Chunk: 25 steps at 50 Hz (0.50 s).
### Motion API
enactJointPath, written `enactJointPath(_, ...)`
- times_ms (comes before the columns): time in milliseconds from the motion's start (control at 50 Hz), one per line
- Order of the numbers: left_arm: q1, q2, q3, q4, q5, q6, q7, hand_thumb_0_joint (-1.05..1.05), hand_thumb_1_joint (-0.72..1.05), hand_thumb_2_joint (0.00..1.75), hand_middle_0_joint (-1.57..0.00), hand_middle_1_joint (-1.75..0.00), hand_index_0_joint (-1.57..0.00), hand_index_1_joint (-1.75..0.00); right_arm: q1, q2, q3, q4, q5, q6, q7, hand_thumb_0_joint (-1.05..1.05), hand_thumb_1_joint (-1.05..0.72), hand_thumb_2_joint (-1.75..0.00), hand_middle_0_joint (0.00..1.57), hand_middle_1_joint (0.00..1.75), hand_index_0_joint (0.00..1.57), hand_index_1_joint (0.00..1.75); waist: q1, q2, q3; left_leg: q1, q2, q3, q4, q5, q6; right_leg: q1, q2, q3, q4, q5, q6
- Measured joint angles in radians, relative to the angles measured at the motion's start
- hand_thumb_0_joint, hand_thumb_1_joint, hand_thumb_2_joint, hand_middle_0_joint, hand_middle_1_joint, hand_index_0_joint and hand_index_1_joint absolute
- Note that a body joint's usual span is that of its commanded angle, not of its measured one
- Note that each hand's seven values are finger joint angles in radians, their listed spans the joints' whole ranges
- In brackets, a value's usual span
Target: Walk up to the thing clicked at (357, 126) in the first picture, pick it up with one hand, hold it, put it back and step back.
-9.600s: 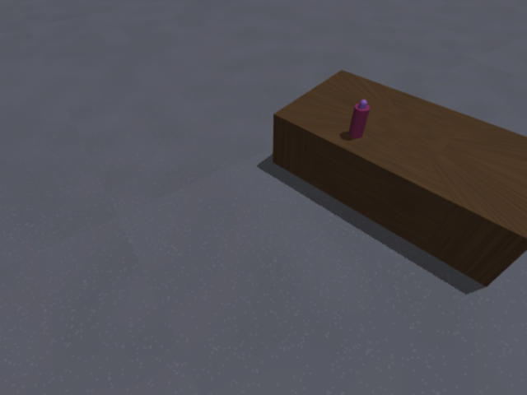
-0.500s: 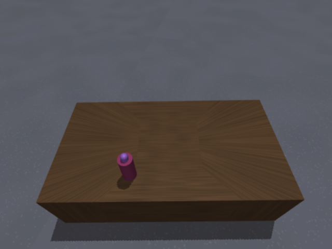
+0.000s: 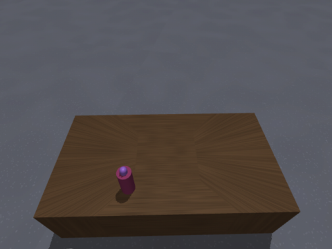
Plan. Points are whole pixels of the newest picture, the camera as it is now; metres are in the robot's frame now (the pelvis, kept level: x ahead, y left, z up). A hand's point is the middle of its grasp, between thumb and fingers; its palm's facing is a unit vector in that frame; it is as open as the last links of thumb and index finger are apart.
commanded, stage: walk up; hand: left
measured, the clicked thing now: (125, 178) +0.49 +0.21 -0.36
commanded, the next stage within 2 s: stand in 0.44 s
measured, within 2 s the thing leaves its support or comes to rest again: neither
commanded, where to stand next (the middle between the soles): +0.06 -0.01 m, yaw +2 degrees
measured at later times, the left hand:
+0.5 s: hand out of the picture +0.08 +0.25 -0.16, palm faces -0.01 -0.94 -0.33, open 7.4 cm
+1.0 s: hand out of the picture +0.10 +0.26 -0.16, palm faces -0.02 -0.94 -0.34, open 7.4 cm
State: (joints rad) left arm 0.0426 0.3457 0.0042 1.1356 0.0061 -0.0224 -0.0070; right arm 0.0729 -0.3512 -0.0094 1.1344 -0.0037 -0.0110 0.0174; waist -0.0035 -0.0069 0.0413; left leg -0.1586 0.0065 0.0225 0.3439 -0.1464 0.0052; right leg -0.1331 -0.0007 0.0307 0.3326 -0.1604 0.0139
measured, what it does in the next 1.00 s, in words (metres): stands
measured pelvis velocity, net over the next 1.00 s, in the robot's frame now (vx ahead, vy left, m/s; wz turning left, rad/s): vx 0.03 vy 0.00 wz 0.02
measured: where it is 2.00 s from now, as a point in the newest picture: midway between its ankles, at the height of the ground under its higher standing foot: outside the picture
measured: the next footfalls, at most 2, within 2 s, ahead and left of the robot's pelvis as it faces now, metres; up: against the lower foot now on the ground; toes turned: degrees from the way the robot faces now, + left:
none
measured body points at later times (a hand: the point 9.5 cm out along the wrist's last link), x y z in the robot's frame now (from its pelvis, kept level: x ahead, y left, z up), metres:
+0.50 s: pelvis +0.01 +0.00 +0.00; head +0.02 +0.01 +0.45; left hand +0.08 +0.30 -0.14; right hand +0.10 -0.29 -0.13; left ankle +0.03 +0.11 -0.75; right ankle +0.02 -0.13 -0.75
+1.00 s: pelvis +0.03 +0.00 +0.00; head +0.04 +0.01 +0.45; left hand +0.10 +0.31 -0.13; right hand +0.12 -0.30 -0.13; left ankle +0.03 +0.11 -0.75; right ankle +0.02 -0.13 -0.75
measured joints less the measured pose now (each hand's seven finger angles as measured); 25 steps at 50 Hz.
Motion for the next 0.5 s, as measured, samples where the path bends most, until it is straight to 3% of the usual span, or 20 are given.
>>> enactJointPath(500, 0.042, -0.006, -0.003, 0.032, 0.006, 0.005, 0.005, 0.0, 0.9, 0.9, -0.21, -0.3, -0.21, -0.3, 0.002, 0.013, -0.002, 0.016, -0.004, 0.009, -0.002, 0.01, -0.9, -0.9, 0.2, 0.3, 0.21, 0.3, 0.004, 0.005, 0.014, 0.018, -0.009, -0.009, -0.021, -0.004, 0.005, 0.025, -0.009, -0.009, -0.028, -0.004, 0.006)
